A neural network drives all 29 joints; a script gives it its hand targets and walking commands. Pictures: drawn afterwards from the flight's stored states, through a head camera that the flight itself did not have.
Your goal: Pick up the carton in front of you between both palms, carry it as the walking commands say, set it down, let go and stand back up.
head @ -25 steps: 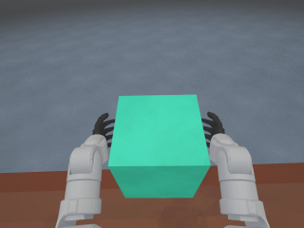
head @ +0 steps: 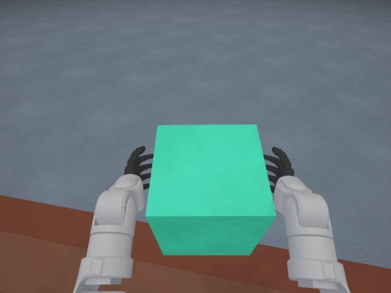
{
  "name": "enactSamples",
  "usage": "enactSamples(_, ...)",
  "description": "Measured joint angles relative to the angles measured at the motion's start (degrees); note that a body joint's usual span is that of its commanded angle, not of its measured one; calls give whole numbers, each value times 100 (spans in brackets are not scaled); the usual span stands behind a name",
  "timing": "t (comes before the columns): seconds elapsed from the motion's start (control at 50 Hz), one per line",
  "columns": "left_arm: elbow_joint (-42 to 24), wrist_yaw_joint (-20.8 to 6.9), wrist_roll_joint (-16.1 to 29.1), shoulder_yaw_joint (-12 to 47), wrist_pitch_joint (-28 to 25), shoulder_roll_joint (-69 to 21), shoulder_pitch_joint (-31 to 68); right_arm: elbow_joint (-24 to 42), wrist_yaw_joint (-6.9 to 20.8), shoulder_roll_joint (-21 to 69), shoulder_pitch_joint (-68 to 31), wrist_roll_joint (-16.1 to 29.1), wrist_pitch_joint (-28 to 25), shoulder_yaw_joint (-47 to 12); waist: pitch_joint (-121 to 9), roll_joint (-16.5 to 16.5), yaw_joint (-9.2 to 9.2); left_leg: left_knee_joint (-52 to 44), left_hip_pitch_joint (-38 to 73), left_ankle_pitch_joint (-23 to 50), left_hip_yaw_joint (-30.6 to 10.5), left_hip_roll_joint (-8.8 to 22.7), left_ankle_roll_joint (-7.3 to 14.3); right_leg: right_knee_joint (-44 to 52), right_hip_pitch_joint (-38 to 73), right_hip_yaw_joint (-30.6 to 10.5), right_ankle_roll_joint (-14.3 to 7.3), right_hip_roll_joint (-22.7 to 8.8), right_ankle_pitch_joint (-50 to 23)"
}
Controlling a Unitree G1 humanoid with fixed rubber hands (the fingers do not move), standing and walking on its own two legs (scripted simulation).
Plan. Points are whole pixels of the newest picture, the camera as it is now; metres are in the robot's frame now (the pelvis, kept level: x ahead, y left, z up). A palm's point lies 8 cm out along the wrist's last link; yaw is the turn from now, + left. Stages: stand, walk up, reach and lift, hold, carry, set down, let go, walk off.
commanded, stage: carry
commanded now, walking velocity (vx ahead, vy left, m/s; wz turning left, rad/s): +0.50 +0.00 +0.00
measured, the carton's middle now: (206, 194) +0.34 +0.04 +0.03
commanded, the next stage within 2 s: none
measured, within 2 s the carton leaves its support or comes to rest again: neither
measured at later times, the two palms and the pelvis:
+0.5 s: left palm (189, 136) +0.69 +0.14 -0.11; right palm (270, 149) +0.66 -0.16 -0.11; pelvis +0.36 +0.03 -0.20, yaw -1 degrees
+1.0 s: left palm (197, 125) +1.04 +0.15 -0.33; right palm (252, 128) +1.06 -0.15 -0.33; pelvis +0.74 -0.03 -0.39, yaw +0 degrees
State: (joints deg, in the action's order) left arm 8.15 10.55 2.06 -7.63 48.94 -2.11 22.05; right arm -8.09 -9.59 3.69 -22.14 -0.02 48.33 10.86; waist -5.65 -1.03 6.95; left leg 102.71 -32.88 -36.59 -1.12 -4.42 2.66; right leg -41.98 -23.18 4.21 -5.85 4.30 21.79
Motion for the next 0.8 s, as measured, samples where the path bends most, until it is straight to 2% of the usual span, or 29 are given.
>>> enactSamples(0.02, 65, 34, 131, 47, 28, 83, 12, -1, -21, 68, 12, -77, 41, 48, 45, 42, 33, -434, -313, 269, -123, 103, 28, -311, -52, 44, -65, 66, 217)
enactSamples(0.06, 212, 59, 271, 76, 61, 125, -6, 48, -6, 201, 160, -207, 106, 141, 126, 85, 36, -1702, -730, 929, -261, 326, -49, -758, -12, 104, -208, 127, 626)
enactSamples(0.08, 280, 62, 298, 59, 62, 93, -20, 94, 29, 255, 255, -240, 130, 197, 159, 112, 19, -2291, -869, 1137, -283, 433, -93, -888, 60, 118, -217, 147, 825)
enactSamples(0.12, 362, 62, 311, 8, 38, 11, -26, 182, 97, 301, 398, -242, 139, 265, 243, 139, -64, -2817, -1141, 1793, -243, 579, -57, -1137, 227, 111, -206, 160, 1219)
enactSamples(0.16, 365, 57, 275, -14, -13, -64, -3, 267, 98, 259, 468, -203, 101, 254, 293, 145, -142, -3446, -1312, 3039, -188, 692, 28, -1404, 363, 47, -184, 164, 1626)
enactSamples(0.22, 263, 36, 161, -24, -110, -169, 55, 392, 98, 124, 452, -91, 33, 202, 310, 234, -225, -5312, -1092, 4948, -100, 733, 27, -1868, 589, -73, -150, 198, 2316)
enactSamples(0.26, 153, 30, 92, -26, -134, -236, 73, 498, 96, 29, 448, -13, 25, 153, 255, 327, -265, -6414, -732, 5598, 81, 683, 35, -2173, 824, -110, -129, 249, 2845)
enactSamples(0.28, 104, 26, 59, -38, -132, -254, 69, 502, 95, -8, 416, 15, 30, 124, 229, 387, -312, -6557, -568, 5872, 208, 652, 77, -2477, 903, -68, -123, 274, 3007)
enactSamples(0.3, 35, 15, 38, -62, -101, -232, 27, 454, 83, -7, 366, 21, 39, 73, 194, 375, -414, -6534, -337, 6011, 383, 565, 138, -2898, 966, 2, -90, 213, 2493)
enactSamples(0.32, -42, -14, 21, -102, -56, -183, -59, 355, 59, 21, 286, -8, 63, -1, 143, 355, -609, -6551, 23, 5975, 580, 446, 179, -3567, 996, 92, -49, 133, 2320)
enactSamples(0.34, -139, -54, 3, -173, -7, -128, -156, 233, 36, 60, 141, -66, 121, -86, 69, 409, -835, -6707, 489, 5789, 737, 381, 320, -4514, 864, 149, 89, 91, 2070)
enactSamples(0.38, -150, -141, -46, -299, 49, -29, -132, 9, -17, 96, -102, -114, 166, -187, -87, 346, -1208, -6499, 986, 3256, 704, 145, 488, -6079, 238, -73, 306, 107, 2013)
enactSamples(0.4, -107, -142, -103, -355, 89, -47, -50, -75, -62, 10, -185, -47, 192, -253, -98, 336, -1317, -6386, 1081, 2306, 649, 55, 513, -6275, -144, -236, 342, 147, 1898)
enactSamples(0.42, -67, -124, -187, -403, 140, -100, 39, -145, -101, -104, -248, 60, 226, -309, -85, 359, -1385, -6279, 1138, 2189, 558, 18, 591, -6093, -518, -347, 343, 142, 1646)
enactSamples(0.44, -17, -103, -276, -451, 182, -153, 103, -226, -135, -193, -277, 173, 234, -351, -57, 284, -1416, -5986, 1094, 1728, 557, -68, 587, -5684, -867, -487, 333, 19, 1352)
enactSamples(0.5, -1, -129, -433, -614, 264, -334, -39, -478, -184, -269, -269, 377, 263, -402, 49, 136, -1414, -5274, 1075, 710, 646, -199, 541, -3780, -1581, -745, 460, -420, 454)
enactSamples(0.54, -53, -206, -435, -679, 267, -406, -192, -565, -184, -206, -232, 397, 249, -346, 136, 104, -1366, -5015, 1183, 337, 648, -217, 478, -3132, -1921, -732, 485, -638, -167)
enactSamples(0.58, -150, -208, -437, -692, 215, -422, -301, -577, -171, -136, -214, 380, 174, -310, 200, 99, -1334, -4711, 1268, -77, 565, -210, 484, -2567, -2160, -736, 389, -761, -1441)
enactSamples(0.64, -331, -209, -388, -663, 82, -377, -374, -485, -133, -37, -217, 317, 0, -281, 278, -8, -1268, -4225, 1492, -789, 429, -210, 424, -801, -1990, -743, 356, -827, -3303)
enactSamples(0.68, -501, -211, -337, -596, 20, -305, -448, -367, -85, 54, -197, 268, -97, -264, 259, -120, -1232, -3931, 1734, -1321, 380, -228, 369, 271, -1662, -603, 356, -801, -3932)
enactSamples(0.72, -566, -210, -282, -505, -23, -243, -461, -207, -59, 100, -131, 233, -127, -237, 228, -228, -1126, -3316, 1896, -1581, 445, -216, 309, 701, -1263, -342, 276, -720, -4407)
enactSamples(0.74, -514, -188, -285, -424, -31, -257, -419, -96, -41, 61, -42, 224, -102, -211, 221, -224, -952, -2703, 1917, -1464, 538, -125, 277, 707, -939, -156, 222, -620, -4449)
enactSamples(0.76, -429, -149, -315, -324, -5, -297, -314, 48, -6, -4, 75, 219, -59, -156, 179, -219, -718, -1849, 1815, -822, 599, -15, 194, 794, -510, 42, 104, -533, -4273)
enactSamples(0.8, -229, -82, -349, -184, 9, -343, -80, 163, 79, -132, 131, 218, -19, -45, 11, -94, -298, -161, 1209, -648, 389, 32, 26, 686, 38, 124, -39, -299, -1889)
